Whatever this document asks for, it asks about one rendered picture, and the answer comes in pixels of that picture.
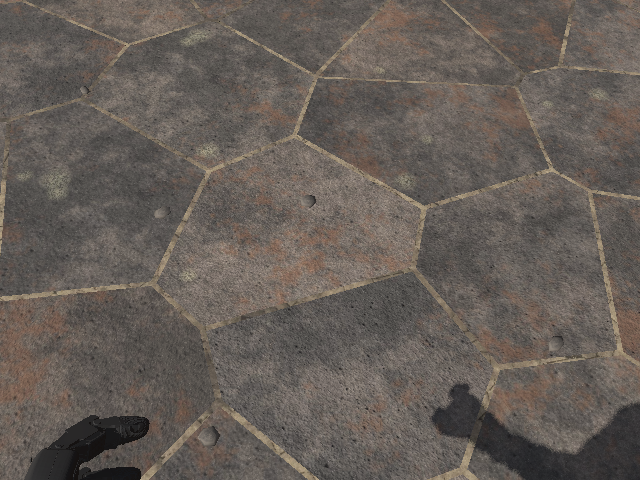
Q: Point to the robot left hand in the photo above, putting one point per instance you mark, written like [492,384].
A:
[82,442]

